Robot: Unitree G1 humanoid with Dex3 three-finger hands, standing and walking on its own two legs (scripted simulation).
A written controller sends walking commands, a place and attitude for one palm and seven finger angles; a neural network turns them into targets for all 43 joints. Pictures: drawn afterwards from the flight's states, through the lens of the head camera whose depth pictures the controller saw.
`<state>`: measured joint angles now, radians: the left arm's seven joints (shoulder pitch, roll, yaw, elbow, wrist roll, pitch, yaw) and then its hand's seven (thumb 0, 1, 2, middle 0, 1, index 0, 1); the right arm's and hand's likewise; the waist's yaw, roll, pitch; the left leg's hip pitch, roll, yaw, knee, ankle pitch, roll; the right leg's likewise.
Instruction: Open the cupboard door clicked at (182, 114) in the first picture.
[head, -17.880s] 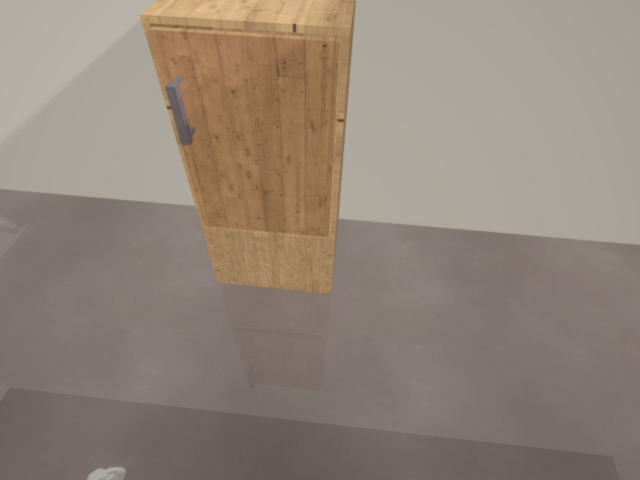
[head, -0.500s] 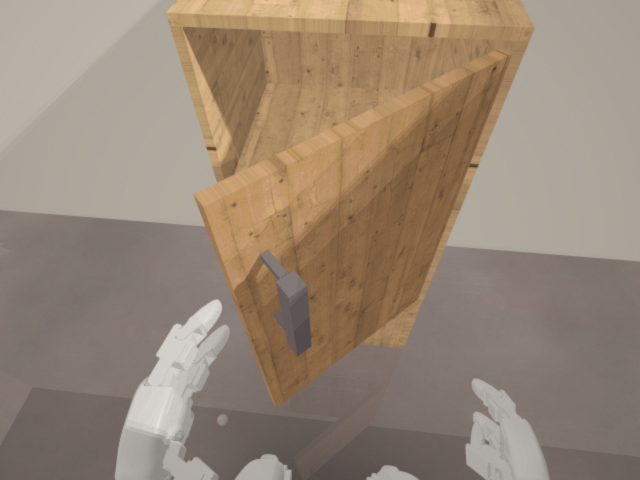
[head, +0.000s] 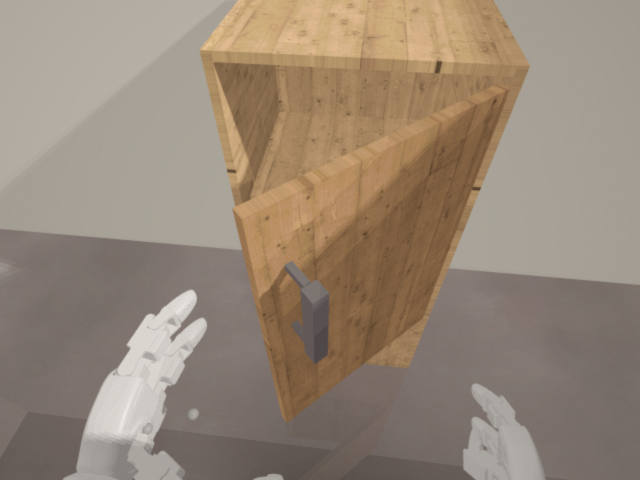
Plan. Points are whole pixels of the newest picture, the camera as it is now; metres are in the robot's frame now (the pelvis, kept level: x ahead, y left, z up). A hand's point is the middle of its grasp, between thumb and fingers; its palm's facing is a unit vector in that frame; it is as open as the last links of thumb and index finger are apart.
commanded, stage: draw the hand back to the body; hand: left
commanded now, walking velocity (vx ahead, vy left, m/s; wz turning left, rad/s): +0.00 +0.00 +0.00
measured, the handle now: (305, 314) +0.31 +0.04 +0.06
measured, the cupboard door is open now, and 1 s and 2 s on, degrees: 43 43 43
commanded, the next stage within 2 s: step back with the hand held close in 1.24 s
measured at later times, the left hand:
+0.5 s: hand (86, 363) +0.19 +0.22 +0.16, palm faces +0.26 -0.90 -0.34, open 13.4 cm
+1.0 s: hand (13, 287) +0.22 +0.26 +0.23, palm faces +0.45 -0.80 -0.39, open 7.9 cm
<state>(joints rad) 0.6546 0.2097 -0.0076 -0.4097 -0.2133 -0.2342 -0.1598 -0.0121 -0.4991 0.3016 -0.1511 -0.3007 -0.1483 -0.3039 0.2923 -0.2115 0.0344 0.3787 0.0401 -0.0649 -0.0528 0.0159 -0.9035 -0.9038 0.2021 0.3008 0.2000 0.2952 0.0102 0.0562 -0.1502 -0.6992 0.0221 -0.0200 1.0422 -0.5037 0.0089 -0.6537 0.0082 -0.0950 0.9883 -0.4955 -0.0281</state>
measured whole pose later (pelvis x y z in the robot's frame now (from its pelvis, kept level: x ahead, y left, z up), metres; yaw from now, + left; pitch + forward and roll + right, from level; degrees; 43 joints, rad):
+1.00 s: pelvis +0.03 +0.00 +0.07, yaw -1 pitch -3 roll -1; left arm 0.46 0.34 0.33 -0.42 -0.07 -0.04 0.12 0.01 0.79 0.86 -0.20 -0.30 -0.20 -0.30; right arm 0.19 -0.24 0.03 0.61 0.00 -0.09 -0.08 0.01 -0.90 -0.90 0.20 0.30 0.20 0.30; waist 0.08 0.06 0.00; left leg -0.11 0.01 0.02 0.45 -0.28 0.01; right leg -0.08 0.01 -0.05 0.41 -0.27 -0.02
